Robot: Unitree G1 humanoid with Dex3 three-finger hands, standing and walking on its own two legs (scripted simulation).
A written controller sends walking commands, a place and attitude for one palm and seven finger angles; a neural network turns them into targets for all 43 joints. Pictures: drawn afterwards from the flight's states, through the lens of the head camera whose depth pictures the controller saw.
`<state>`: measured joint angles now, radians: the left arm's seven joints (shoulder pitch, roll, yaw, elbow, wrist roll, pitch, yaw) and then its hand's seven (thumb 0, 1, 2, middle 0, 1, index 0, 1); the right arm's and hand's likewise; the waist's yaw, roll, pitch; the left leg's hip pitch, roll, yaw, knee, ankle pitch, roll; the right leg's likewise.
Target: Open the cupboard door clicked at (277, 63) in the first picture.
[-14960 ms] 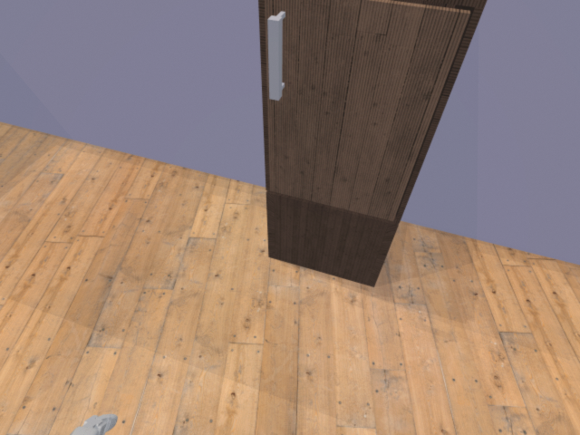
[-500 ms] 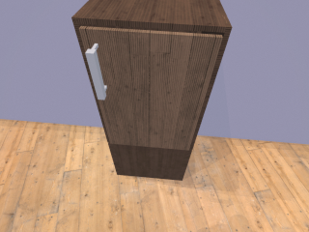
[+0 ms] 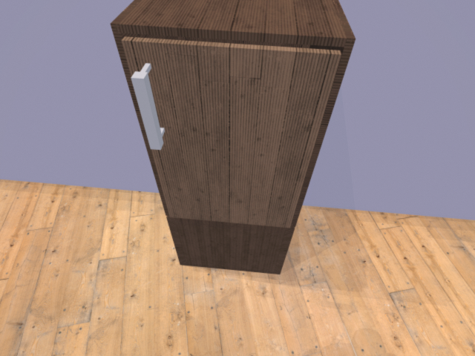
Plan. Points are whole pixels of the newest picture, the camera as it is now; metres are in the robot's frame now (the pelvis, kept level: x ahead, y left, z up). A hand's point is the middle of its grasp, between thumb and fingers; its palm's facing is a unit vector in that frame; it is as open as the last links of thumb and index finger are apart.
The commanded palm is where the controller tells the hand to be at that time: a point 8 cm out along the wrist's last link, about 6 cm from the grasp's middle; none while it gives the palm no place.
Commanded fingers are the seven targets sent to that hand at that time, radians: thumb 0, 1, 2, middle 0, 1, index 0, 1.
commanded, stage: look again from close up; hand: left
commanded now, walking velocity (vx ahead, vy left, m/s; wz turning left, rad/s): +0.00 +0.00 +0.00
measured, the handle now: (152, 108) +0.56 +0.23 +0.11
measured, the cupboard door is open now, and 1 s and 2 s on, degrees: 0 0 0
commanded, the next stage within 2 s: raise the hand with hooked fingers in 0.38 s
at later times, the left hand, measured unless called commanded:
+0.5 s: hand out of the picture +0.00 +0.18 -0.18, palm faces +0.03 -0.98 -0.22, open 7.4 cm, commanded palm +0.10 +0.23 -0.07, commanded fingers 0.00 0.85 0.88 -0.20 -0.33 -0.20 -0.33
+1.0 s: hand out of the picture +0.12 +0.24 -0.03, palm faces +0.15 -0.99 -0.01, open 9.2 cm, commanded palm +0.13 +0.28 -0.01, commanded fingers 0.00 0.27 0.63 -0.25 -0.70 -0.25 -0.70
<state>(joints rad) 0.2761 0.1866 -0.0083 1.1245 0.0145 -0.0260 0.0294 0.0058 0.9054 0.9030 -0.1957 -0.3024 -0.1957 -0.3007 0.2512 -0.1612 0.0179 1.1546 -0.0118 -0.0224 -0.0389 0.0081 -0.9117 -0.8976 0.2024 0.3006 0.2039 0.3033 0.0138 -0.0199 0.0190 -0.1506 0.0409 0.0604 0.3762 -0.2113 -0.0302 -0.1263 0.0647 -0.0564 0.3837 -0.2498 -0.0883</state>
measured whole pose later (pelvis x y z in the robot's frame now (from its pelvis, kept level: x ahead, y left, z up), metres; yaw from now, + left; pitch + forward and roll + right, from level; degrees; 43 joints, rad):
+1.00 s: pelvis -0.03 +0.03 -0.06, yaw +3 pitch +8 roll -1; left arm 0.51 0.20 0.17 0.05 -0.26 -0.47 -0.27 0.02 0.49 0.73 -0.23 -0.57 -0.23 -0.56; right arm 0.17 -0.28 -0.04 0.50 0.01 -0.23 -0.05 0.01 -0.91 -0.90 0.20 0.30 0.20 0.30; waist 0.05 -0.03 -0.09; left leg -0.68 0.01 0.00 0.98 -0.45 0.02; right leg -0.62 0.01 -0.11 0.95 -0.48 -0.05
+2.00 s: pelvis -0.03 +0.04 -0.01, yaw +3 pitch -1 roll -1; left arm -0.05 0.44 0.41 0.20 -0.33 -0.03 -0.45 -0.01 -0.49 0.31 -0.30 -1.20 -0.30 -1.19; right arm 0.24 -0.26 0.09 0.61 0.06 -0.25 -0.11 0.02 -0.91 -0.90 0.21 0.30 0.21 0.30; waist 0.04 0.04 -0.02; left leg -0.30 0.00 0.01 0.61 -0.29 0.03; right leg -0.24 0.02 -0.09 0.55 -0.30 -0.03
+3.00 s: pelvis -0.03 +0.03 -0.01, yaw +2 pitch +1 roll -1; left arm -0.37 0.49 0.39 0.54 -0.27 -0.02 -0.46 -0.01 -0.50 0.30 -0.30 -1.20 -0.30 -1.20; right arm 0.24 -0.28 0.08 0.64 0.08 -0.23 -0.13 0.02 -0.91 -0.90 0.21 0.30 0.21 0.30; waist 0.01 0.03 -0.01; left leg -0.32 0.00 0.01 0.57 -0.26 0.02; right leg -0.28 0.02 -0.09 0.54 -0.28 -0.05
